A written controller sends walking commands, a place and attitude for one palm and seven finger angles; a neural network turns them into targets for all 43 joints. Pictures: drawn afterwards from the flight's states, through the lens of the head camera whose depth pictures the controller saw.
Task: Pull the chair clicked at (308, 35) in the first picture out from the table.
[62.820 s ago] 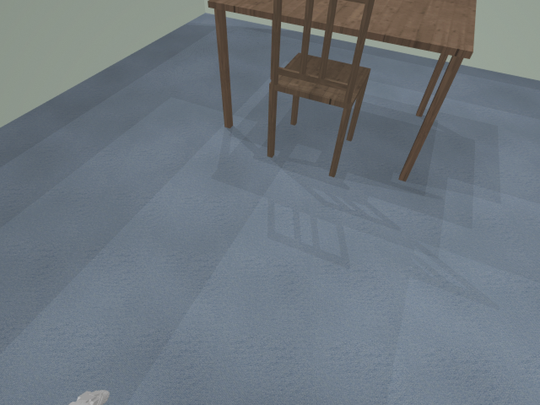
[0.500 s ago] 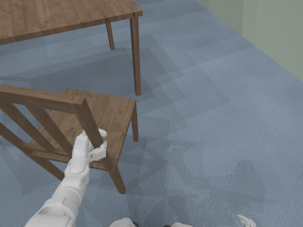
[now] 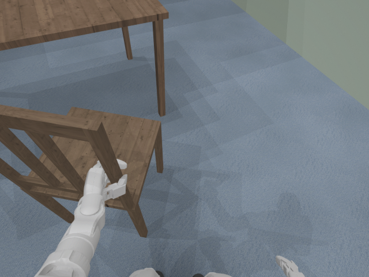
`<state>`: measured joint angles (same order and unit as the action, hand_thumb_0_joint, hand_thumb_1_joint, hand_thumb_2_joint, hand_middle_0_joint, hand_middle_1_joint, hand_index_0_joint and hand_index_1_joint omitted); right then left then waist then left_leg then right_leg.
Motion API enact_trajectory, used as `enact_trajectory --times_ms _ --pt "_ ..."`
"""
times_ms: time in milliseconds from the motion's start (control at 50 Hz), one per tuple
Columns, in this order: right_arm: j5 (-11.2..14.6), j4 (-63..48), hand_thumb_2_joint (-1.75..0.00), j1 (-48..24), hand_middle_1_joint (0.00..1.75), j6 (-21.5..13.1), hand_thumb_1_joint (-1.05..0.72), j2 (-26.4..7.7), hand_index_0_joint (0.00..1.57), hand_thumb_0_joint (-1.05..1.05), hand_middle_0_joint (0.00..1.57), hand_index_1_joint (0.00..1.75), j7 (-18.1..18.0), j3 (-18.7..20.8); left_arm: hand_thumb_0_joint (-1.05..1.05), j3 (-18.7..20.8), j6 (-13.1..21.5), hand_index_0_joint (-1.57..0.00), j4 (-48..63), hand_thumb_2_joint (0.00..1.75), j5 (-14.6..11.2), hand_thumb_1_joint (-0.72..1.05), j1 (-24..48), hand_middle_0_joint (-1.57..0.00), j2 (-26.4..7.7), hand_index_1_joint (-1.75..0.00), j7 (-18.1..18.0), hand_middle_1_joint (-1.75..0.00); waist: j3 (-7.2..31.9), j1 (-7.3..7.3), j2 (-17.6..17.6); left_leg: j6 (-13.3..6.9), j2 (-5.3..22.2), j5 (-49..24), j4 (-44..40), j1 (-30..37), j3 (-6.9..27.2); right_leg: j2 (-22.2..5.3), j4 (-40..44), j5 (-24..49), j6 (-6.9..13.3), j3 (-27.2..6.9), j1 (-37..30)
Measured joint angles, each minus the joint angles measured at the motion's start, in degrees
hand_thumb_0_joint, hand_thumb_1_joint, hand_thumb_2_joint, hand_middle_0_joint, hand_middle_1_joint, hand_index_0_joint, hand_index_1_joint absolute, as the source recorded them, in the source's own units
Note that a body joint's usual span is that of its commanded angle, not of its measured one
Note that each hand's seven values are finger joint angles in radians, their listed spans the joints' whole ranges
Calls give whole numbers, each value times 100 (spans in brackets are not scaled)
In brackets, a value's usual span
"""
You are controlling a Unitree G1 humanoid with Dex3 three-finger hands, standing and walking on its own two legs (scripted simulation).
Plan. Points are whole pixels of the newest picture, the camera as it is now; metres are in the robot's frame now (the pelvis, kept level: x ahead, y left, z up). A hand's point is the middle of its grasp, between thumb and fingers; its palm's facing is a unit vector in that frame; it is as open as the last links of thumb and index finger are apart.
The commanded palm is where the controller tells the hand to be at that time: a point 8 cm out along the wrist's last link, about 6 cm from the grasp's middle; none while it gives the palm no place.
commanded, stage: stop walking, hand still on the chair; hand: left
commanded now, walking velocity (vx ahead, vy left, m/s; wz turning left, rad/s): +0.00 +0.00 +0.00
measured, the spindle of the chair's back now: (29, 159) +0.39 +0.41 -0.06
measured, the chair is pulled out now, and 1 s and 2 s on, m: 0.49 0.49 0.49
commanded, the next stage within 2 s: open the thumb and straighten the fingers in 0.82 s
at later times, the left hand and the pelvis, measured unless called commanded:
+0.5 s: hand (120, 183) +0.33 +0.17 -0.06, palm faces +0.10 -0.98 -0.17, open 5.8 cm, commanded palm +0.31 +0.22 -0.04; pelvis +0.06 +0.00 +0.01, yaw +0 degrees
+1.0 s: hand (119, 182) +0.33 +0.17 -0.06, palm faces +0.10 -0.98 -0.18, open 6.0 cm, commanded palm +0.30 +0.22 -0.04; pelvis +0.07 +0.00 +0.00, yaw +1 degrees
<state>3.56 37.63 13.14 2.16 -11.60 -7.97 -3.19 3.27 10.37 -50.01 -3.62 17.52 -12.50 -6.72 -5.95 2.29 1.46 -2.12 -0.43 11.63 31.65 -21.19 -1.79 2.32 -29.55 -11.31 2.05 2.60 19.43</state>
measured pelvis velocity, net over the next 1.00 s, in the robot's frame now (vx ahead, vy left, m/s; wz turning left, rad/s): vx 0.07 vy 0.00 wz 0.01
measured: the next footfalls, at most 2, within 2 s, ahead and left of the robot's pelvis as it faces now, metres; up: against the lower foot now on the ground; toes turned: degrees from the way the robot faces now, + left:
none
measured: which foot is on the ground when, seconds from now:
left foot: down 0.00-1.00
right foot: down 0.00-1.00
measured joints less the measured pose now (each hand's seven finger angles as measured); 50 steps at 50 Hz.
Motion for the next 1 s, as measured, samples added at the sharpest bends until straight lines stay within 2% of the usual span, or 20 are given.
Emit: enact_trajectory --times_ms 360,660,940,1000 --pt "-140 4 -90 -159 30 -110 -91 -72 20 1 21 30 75 48 6 -177 -313 -50 631 73 64 61 -971 -16 197 -145 64 -102 376 -106 -44 -21 -59 219 -398 686 -32 -34 405 -204 -45 -71 -682" --pt "-185 -76 -90 -143 30 27 -91 -32 20 0 21 30 148 21 7 -199 -414 -50 959 75 49 59 -1435 -17 244 -145 112 -102 521 -122 -118 -2 -83 336 -525 917 -23 -50 466 -360 -32 -77 -884" --pt "-181 -10 -90 -39 30 120 -91 -79 20 1 21 30 137 59 7 -95 -421 -50 999 76 31 58 -1547 -18 213 -145 133 -102 540 -50 -137 29 -61 348 -559 970 -20 -27 485 -379 -3 -77 -928" --pt "-49 -135 -90 26 30 115 -91 -123 20 1 21 30 380 124 7 -45 -569 -50 1175 75 31 55 -1552 -19 107 -145 276 -107 752 69 -110 25 -97 413 -269 518 53 -72 140 -506 14 14 -482"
